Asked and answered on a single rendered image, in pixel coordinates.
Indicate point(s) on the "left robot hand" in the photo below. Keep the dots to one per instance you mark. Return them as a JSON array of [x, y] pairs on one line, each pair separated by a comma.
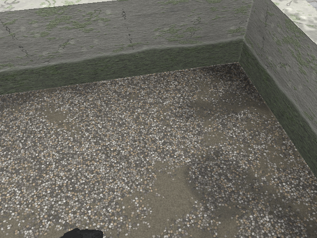
[[84, 233]]

